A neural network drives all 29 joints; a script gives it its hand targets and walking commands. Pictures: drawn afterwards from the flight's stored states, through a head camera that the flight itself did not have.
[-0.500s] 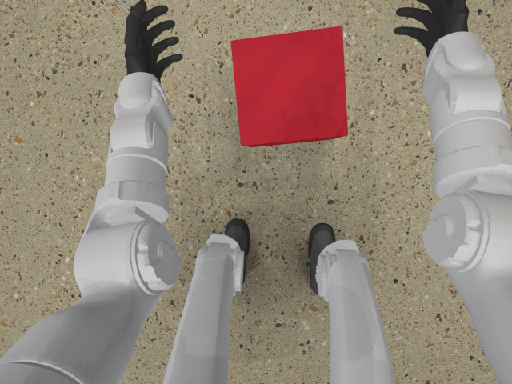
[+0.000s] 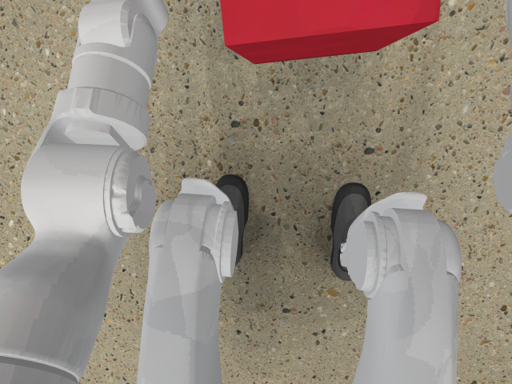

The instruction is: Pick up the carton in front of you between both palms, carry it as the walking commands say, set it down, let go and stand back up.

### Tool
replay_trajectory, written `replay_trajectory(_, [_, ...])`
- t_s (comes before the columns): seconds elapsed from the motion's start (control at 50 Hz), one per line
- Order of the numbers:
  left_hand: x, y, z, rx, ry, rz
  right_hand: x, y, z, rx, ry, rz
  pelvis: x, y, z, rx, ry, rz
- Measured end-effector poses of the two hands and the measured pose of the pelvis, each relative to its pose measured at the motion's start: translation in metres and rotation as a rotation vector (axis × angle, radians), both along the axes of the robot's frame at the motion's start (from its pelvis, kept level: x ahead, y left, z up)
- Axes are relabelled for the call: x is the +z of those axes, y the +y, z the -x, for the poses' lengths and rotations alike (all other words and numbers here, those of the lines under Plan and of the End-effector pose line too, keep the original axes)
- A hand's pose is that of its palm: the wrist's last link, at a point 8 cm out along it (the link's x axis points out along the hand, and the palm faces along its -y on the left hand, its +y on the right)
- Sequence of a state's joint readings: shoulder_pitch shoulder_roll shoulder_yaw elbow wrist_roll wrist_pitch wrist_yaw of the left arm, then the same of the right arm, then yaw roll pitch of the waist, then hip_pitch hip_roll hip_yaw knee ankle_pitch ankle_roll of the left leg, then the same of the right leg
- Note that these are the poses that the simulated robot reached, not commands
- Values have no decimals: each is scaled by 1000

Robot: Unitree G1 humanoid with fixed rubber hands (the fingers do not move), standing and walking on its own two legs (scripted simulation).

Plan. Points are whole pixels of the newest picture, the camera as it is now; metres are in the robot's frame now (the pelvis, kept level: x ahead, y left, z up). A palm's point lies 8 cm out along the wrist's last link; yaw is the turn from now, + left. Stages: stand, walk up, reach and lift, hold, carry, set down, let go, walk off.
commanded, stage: reach and lift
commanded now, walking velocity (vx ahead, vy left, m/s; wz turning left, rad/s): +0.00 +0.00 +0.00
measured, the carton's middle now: out of the picture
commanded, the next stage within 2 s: none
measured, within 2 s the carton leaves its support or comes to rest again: leaves its support in 1.00 s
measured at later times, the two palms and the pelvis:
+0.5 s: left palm out of the picture +0.57 +0.15 -0.20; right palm out of the picture +0.60 -0.19 -0.20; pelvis +0.01 +0.00 -0.03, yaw +1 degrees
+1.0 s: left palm out of the picture +0.58 +0.13 -0.19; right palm out of the picture +0.59 -0.17 -0.20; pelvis +0.02 -0.01 -0.04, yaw +1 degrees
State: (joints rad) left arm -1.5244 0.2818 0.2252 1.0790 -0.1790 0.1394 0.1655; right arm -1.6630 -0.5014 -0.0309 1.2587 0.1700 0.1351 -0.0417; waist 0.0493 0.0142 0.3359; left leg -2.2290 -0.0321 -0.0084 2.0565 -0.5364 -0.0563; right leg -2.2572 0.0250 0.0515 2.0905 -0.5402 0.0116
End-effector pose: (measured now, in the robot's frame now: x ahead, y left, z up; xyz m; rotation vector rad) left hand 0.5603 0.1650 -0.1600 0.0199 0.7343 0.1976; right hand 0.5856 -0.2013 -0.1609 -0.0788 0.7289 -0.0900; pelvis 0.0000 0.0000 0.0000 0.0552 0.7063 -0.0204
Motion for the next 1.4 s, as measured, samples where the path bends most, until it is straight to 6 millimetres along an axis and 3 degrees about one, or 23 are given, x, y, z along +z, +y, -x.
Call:
replay_trajectory(0.12, [-39, -3, 0, -11, 20, 2, -40, 0, 2, 2, 14, 3, -18, -1, 0, 6, -53, 3])
replay_trajectory(0.2, [-50, -3, -2, -7, 14, 2, -53, 1, -1, 10, 7, 2, -25, -2, -5, 5, -89, 2])
replay_trajectory(0.36, [-42, -12, -14, -8, -18, 8, -41, 4, -20, 36, -31, -4, -31, -4, -13, 7, -87, -6])
replay_trajectory(0.52, [-40, -20, -5, -17, -4, 11, -41, 9, -11, 53, -10, -15, -28, -4, -11, 6, -70, -10])
replay_trajectory(0.62, [-40, -36, -6, -44, -14, 37, -42, 25, -8, 84, -13, -29, -25, -5, -6, 6, -88, -11])
replay_trajectory(0.98, [-33, -34, -15, -19, 2, 50, -40, 27, -5, 91, 16, -37, -37, -6, -15, 12, -72, 1])
replay_trajectory(1.06, [-9, -40, -11, -1, -22, 45, -21, 27, 4, 28, -5, -17, -30, -4, -17, -1, -48, 1])
replay_trajectory(1.26, [96, -55, 20, -20, -61, 76, 98, 12, 39, -49, -42, -48, 15, 7, -8, -36, 25, 9])
replay_trajectory(1.4, [146, -49, 41, -25, -34, 57, 148, 19, 58, -37, -15, -41, 53, 8, 3, -46, 44, 5])
